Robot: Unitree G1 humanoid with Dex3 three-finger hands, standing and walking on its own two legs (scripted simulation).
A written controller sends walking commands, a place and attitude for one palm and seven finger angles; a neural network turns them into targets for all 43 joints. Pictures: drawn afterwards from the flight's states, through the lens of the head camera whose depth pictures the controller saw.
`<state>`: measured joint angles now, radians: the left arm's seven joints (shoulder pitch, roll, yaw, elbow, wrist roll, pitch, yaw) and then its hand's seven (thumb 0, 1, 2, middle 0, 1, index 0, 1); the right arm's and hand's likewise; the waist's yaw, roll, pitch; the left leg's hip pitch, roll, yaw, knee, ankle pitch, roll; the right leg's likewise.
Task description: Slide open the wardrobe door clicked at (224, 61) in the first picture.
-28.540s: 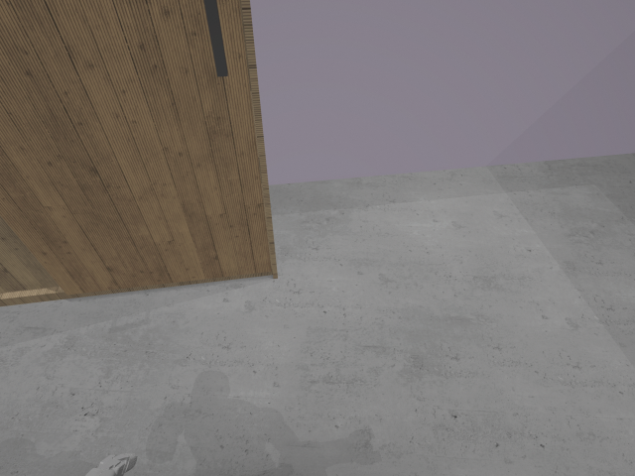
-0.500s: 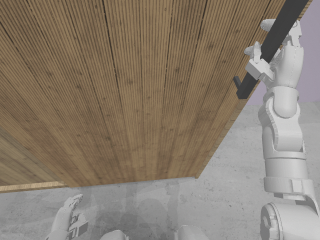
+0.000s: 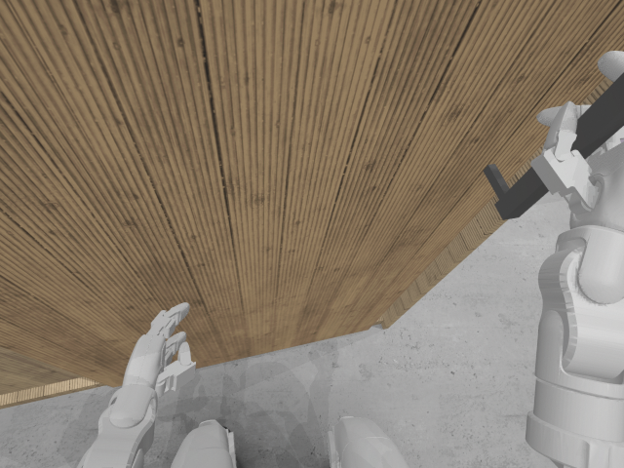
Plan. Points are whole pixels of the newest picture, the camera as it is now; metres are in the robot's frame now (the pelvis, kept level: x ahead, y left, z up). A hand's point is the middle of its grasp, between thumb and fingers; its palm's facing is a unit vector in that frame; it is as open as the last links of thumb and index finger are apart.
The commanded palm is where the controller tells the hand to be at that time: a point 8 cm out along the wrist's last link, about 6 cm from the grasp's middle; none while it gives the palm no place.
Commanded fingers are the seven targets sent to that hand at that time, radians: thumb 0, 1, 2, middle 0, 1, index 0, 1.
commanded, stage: step sideways, sliding the door along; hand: right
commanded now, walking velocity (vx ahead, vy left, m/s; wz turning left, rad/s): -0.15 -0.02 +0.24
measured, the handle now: (574, 114) +0.39 -0.24 +0.23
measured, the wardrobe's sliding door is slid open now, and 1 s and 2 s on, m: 0.06 0.28 0.42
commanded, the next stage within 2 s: none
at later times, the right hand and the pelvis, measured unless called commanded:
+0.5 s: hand (447, 176) +0.33 -0.10 +0.22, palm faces +0.04 +1.00 +0.01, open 7.0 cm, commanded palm +0.30 -0.10 +0.20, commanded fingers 0.00 -0.90 -0.90 0.45 1.40 0.45 1.40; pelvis +0.03 +0.01 +0.03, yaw +6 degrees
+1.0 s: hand (327, 191) +0.31 +0.00 +0.22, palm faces -0.12 +0.99 -0.06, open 6.4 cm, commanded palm +0.30 -0.04 +0.21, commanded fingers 0.00 -0.90 -0.90 0.45 1.40 0.45 1.40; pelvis -0.03 +0.06 +0.01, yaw +9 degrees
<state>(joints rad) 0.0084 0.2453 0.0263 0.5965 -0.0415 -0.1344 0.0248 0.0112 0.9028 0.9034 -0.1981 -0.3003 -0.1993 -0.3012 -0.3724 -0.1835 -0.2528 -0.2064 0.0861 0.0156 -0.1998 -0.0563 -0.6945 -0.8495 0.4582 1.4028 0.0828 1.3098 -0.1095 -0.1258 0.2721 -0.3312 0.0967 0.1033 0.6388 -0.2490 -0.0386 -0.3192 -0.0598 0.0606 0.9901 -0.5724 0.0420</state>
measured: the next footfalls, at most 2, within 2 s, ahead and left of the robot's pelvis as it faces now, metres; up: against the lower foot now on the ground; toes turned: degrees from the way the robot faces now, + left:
right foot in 0.10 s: +0.02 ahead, -0.10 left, +0.00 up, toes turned -5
left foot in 0.64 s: +0.13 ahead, +0.17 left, +0.00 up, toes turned +10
